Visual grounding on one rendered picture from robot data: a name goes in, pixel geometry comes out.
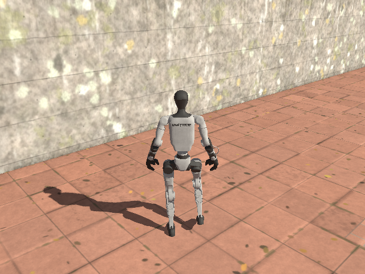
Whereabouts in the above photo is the left robot upper arm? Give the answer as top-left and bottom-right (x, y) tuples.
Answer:
(153, 115), (170, 147)

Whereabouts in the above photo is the robot right forearm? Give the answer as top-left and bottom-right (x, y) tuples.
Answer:
(205, 138), (217, 160)

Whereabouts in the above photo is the robot right hand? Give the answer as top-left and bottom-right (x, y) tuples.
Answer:
(205, 159), (218, 171)

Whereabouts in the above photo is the robot torso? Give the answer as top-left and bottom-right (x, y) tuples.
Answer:
(169, 112), (195, 171)

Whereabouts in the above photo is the robot left foot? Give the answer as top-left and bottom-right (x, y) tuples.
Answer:
(167, 222), (175, 237)

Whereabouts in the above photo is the robot left hand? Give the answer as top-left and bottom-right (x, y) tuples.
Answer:
(146, 158), (159, 171)

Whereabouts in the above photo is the right robot upper arm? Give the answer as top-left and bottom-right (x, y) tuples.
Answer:
(193, 115), (210, 147)

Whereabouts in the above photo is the robot left forearm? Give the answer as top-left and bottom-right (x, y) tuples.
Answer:
(147, 138), (159, 160)

